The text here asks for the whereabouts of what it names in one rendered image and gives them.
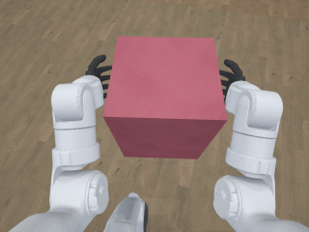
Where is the robot left hand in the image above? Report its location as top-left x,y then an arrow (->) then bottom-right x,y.
85,54 -> 112,99

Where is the carton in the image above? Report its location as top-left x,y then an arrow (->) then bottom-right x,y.
102,36 -> 228,160

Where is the robot right forearm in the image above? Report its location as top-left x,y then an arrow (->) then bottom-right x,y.
225,80 -> 283,209

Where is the robot left upper arm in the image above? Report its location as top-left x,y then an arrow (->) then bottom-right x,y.
9,170 -> 109,232

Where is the robot right upper arm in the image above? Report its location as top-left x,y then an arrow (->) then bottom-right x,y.
213,175 -> 309,232

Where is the robot right hand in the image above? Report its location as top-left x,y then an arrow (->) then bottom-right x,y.
219,59 -> 245,104

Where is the robot left forearm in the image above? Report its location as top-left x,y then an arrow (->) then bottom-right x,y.
49,75 -> 104,205

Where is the robot left shin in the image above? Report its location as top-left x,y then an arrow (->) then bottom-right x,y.
128,192 -> 144,232

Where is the left robot thigh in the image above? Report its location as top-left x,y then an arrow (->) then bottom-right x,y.
103,196 -> 145,232

